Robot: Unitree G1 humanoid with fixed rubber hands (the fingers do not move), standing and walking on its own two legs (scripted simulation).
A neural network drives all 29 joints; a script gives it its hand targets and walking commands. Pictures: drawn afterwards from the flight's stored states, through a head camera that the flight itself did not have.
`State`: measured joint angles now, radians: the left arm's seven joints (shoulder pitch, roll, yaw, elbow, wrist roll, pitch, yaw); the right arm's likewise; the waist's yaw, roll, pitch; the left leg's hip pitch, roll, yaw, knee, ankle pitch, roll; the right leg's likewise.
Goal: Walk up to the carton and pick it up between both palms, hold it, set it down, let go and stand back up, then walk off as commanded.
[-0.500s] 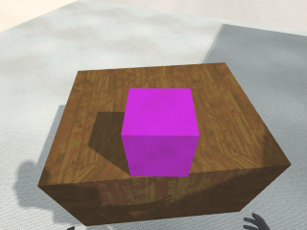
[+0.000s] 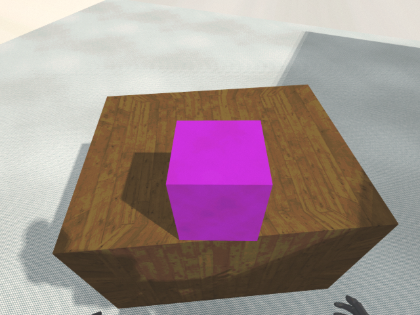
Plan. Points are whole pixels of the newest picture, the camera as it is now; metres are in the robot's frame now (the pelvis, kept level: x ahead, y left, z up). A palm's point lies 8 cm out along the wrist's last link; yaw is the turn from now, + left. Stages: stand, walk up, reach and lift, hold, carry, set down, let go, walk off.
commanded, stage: walk off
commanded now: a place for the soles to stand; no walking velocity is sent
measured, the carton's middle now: (218, 182) +0.44 +0.01 -0.05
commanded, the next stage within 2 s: none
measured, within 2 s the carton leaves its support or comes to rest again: neither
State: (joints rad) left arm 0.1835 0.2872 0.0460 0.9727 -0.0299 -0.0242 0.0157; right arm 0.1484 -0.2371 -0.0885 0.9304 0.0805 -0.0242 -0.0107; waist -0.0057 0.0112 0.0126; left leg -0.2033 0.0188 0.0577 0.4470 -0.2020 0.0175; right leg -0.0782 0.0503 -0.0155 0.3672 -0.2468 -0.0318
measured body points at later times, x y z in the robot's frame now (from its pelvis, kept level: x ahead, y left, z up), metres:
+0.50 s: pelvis -0.10 -0.07 -0.02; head -0.02 -0.13 +0.42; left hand -0.02 +0.25 -0.10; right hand +0.00 -0.36 -0.19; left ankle -0.12 +0.08 -0.67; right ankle -0.08 -0.12 -0.74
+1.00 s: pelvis -0.24 -0.05 -0.03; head -0.18 -0.09 +0.42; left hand -0.10 +0.26 -0.11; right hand -0.17 -0.36 -0.18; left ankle -0.28 +0.06 -0.69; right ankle -0.08 -0.12 -0.74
